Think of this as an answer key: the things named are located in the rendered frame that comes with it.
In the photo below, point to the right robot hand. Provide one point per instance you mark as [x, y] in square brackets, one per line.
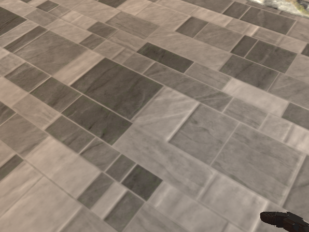
[288, 221]

